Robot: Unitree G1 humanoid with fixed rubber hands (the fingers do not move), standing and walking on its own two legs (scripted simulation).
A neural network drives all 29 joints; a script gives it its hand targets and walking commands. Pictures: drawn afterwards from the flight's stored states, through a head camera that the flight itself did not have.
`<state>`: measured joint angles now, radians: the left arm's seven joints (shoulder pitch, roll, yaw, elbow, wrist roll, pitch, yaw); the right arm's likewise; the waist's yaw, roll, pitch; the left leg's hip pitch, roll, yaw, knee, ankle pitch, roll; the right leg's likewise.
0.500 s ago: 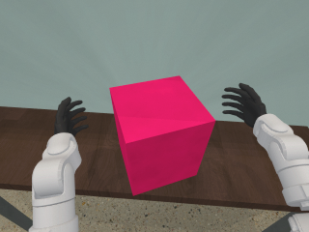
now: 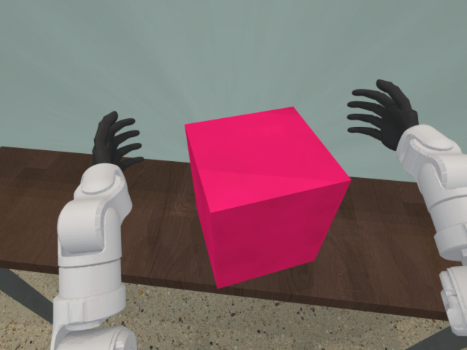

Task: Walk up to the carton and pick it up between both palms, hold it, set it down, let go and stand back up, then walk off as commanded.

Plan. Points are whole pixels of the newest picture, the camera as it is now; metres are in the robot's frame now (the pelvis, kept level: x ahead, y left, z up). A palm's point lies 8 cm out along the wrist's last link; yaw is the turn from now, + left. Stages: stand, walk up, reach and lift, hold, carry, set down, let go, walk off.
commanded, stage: reach and lift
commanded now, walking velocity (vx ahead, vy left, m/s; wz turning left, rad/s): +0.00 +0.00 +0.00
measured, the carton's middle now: (255, 198) +0.40 +0.02 +0.05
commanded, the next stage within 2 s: none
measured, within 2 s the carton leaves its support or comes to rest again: neither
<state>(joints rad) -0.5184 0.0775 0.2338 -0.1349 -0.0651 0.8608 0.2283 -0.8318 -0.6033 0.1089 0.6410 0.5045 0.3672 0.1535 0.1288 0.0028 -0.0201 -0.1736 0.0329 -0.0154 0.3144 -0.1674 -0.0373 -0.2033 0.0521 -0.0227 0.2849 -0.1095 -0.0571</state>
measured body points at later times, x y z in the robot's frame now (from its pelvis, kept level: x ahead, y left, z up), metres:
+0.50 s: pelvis +0.02 -0.01 +0.00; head +0.02 -0.02 +0.45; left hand +0.36 +0.25 +0.15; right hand +0.49 -0.16 +0.18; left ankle +0.00 +0.14 -0.75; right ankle +0.02 -0.08 -0.75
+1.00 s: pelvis +0.00 -0.01 +0.00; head +0.04 -0.01 +0.45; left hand +0.37 +0.23 +0.09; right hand +0.48 -0.14 +0.11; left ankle +0.00 +0.14 -0.75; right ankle +0.02 -0.08 -0.75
